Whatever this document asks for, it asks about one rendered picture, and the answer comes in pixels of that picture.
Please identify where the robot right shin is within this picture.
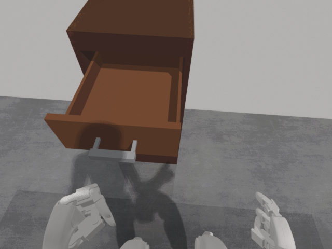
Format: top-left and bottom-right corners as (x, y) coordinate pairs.
(203, 231), (213, 236)

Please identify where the cabinet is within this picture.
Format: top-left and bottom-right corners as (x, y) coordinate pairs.
(66, 0), (194, 164)

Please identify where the handle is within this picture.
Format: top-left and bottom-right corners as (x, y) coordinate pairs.
(88, 137), (137, 163)

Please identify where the robot left hand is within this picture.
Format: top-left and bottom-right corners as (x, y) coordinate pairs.
(42, 183), (116, 249)

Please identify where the drawer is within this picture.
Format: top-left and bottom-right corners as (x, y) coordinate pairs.
(44, 51), (183, 157)

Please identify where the robot right thigh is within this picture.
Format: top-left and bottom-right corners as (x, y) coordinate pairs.
(195, 234), (227, 249)

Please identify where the robot right hand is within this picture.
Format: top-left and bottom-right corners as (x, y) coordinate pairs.
(251, 192), (296, 249)

